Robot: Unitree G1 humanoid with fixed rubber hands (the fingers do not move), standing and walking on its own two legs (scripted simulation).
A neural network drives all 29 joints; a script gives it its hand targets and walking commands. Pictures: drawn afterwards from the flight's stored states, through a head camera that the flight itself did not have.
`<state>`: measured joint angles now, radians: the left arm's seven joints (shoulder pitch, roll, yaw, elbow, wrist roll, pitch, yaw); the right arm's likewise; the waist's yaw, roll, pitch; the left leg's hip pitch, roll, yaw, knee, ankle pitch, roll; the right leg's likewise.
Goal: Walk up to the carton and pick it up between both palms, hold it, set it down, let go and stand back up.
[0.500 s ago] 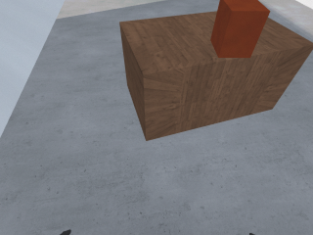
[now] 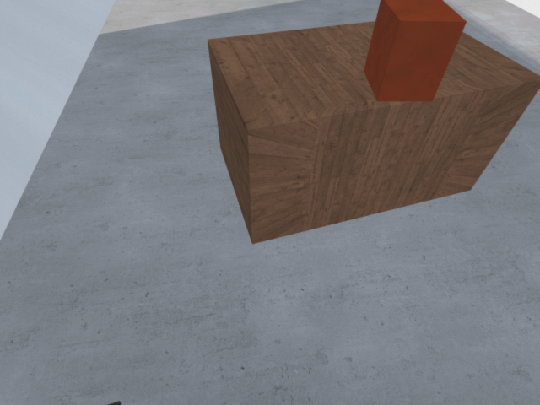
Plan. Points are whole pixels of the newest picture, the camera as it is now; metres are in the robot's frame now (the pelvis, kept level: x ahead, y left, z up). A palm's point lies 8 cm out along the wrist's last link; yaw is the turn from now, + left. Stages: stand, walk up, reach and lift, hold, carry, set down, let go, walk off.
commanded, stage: stand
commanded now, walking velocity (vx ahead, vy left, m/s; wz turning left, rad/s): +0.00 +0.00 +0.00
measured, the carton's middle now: (407, 50) +1.21 -0.43 -0.01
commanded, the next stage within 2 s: walk up in 0.60 s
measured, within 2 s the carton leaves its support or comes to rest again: neither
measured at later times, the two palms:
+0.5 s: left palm out of the picture +0.05 +0.27 -0.11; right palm out of the picture +0.07 -0.26 -0.11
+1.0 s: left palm out of the picture +0.10 +0.25 -0.10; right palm out of the picture +0.03 -0.34 -0.10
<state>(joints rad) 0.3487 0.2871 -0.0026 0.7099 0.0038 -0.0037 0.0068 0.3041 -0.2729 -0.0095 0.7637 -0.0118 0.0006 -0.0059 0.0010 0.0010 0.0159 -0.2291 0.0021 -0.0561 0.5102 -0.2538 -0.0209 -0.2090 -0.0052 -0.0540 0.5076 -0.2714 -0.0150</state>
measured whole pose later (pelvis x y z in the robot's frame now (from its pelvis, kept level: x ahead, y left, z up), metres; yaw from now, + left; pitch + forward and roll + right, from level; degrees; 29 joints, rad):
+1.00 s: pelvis +0.02 -0.05 +0.00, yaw +3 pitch -1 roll +1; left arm 0.33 0.35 0.08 0.64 0.07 0.04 -0.07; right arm 0.44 -0.28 -0.08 0.82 -0.08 -0.04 -0.06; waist -0.02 -0.06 0.03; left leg -0.21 0.03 -0.13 0.48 -0.28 0.01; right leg -0.48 -0.07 0.01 0.92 -0.41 0.03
